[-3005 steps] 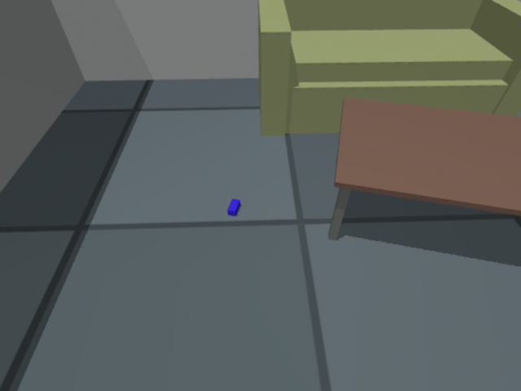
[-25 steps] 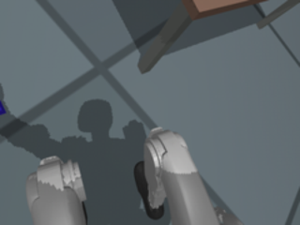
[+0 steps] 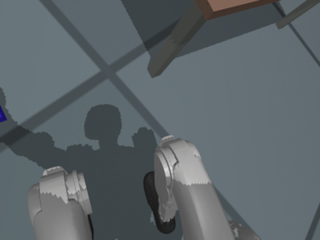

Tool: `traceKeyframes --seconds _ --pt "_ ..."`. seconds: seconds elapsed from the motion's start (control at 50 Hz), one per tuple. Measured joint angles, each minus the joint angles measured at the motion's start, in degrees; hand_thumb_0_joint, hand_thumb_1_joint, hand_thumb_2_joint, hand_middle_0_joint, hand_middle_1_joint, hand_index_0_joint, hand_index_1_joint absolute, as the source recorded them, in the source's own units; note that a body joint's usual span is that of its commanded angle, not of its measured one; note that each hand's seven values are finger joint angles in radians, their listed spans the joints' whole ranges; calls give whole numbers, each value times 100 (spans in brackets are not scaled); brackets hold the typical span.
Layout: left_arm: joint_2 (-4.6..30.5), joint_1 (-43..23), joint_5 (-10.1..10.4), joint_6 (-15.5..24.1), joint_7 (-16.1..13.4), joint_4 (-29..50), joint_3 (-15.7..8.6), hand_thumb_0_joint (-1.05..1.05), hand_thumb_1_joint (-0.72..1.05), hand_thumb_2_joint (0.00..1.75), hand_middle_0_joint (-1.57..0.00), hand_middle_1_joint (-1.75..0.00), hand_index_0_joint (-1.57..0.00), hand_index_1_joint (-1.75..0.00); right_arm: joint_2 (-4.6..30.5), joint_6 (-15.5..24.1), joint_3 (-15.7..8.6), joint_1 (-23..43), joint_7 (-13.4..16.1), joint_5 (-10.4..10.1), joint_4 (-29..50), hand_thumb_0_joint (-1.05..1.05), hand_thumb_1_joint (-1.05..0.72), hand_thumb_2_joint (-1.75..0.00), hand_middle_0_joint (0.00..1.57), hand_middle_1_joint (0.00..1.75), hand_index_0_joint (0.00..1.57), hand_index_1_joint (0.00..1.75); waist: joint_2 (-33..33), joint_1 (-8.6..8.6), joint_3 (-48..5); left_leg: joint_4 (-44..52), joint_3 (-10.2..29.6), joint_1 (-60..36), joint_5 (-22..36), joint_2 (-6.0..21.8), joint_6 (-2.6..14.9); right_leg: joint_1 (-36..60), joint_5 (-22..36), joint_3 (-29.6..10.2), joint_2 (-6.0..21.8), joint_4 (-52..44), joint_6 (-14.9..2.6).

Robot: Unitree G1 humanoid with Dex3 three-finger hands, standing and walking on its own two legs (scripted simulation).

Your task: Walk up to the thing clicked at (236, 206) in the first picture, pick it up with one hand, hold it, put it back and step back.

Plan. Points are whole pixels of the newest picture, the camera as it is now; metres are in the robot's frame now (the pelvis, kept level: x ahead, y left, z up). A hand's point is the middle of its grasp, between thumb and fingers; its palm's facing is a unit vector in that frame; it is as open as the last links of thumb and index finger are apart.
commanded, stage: rise first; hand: left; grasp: from above
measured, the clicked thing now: out of the picture +0.51 +0.33 -0.30
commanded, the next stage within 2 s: approach in 0.54 s
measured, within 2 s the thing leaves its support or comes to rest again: neither
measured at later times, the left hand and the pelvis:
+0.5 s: hand out of the picture +0.47 +0.36 -0.18, palm faces -0.42 -0.15 -0.90, open 14.3 cm; pelvis +0.00 +0.00 +0.00, yaw +0 degrees
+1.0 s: hand out of the picture +0.51 +0.31 -0.18, palm faces -0.37 -0.13 -0.92, open 14.4 cm; pelvis +0.00 +0.00 +0.00, yaw -1 degrees
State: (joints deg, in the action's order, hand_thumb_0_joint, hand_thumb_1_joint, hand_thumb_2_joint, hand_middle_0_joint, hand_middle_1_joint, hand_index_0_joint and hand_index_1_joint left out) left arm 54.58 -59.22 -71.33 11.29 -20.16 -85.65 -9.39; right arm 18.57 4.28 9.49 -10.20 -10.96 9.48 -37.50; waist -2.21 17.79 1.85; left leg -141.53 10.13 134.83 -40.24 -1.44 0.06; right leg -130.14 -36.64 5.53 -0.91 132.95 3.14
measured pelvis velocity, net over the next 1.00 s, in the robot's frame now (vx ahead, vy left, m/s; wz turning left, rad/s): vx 0.00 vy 0.00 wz -0.01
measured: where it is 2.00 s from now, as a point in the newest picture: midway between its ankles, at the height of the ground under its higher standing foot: (126, 230)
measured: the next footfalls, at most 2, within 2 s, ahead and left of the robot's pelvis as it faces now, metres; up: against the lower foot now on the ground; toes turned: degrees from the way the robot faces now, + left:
none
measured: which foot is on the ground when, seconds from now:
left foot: down 0.00-1.00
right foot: down 0.00-1.00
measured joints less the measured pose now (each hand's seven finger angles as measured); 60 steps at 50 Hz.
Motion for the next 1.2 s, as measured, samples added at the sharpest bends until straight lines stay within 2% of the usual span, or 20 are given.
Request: traceKeyframes --seconds 0.22,0.3,0.36,0.5,0.74,0.82,0.9,0.96,1.02,1.1,1.2 --pt "25 -44 -41 57 -45 -139 21 0 -55 103 -11 -93 -8 -95 -5 2 29 34 3 -6 5 0 -88 -88 20 30 21 30 -21 17 -18 6 -4 -12 25 1 1 10 24 -2 -1 -4 -5" --pt "90 -72 -87 69 -75 -197 -52 0 -55 103 -10 -93 -8 -95 -1 25 33 49 13 16 16 0 -88 -88 20 30 21 30 -28 44 13 -10 1 -10 28 -1 6 14 27 2 -3 5 1" --pt "86 -114 -61 56 -71 -191 31 0 -55 103 -10 -93 -8 -95 5 29 36 25 20 14 9 0 -88 -88 20 30 20 30 -29 34 12 -13 -1 12 34 -6 4 -4 28 2 1 9 -13" --pt "112 -68 -69 52 -61 -161 -55 0 -55 103 -10 -93 -8 -95 6 11 29 -1 20 21 6 0 -88 -88 20 30 21 30 -23 47 30 -24 8 19 18 -2 6 -11 20 9 -3 12 -7" --pt "-8 -85 -26 24 -60 -124 113 0 -56 103 -10 -94 -7 -96 -21 14 19 -5 1 -3 -54 0 -88 -88 20 30 20 30 -22 11 -30 -18 -5 26 4 3 10 -25 8 -1 -3 12 -12" --pt "-49 -289 -17 -18 -97 -292 304 0 -57 104 -9 -95 -6 -97 -41 76 47 8 6 15 -46 0 -88 -88 20 30 20 30 -71 61 -14 -11 -29 12 3 4 4 -26 5 -24 0 27 -10" --pt "-54 -603 -104 -57 -254 -523 393 0 -57 104 -9 -97 -6 -99 -49 146 123 25 13 57 -42 0 -88 -88 20 30 20 30 -116 184 12 -29 -2 27 -1 6 -10 -46 15 -3 -8 33 -3" --pt "-40 -819 -194 -137 -366 -668 399 0 -57 104 -9 -97 -6 -99 -40 178 181 1 25 76 -15 0 -88 -88 20 30 20 30 -117 310 27 -51 27 62 -10 10 -22 -81 22 22 -16 39 -17" --pt "-24 -903 -260 -278 -451 -659 298 0 -58 105 -8 -98 -6 -100 -17 179 223 -67 31 69 44 0 -88 -88 20 30 20 30 -81 423 55 -60 44 83 -23 23 -28 -112 30 35 -30 37 -24" --pt "-100 -816 -147 -554 -505 -564 171 0 -58 105 -8 -98 -6 -100 9 117 249 -187 7 8 73 0 -88 -88 20 30 20 30 25 469 39 -28 27 78 -54 59 -22 -141 28 19 -55 10 -9" --pt "-146 -549 192 -770 -268 -480 164 0 -59 105 -8 -97 -6 -99 17 32 303 -226 -25 -82 56 0 -88 -88 20 30 20 30 112 422 74 28 -7 -5 -68 107 -13 -105 48 -15 -88 -32 38"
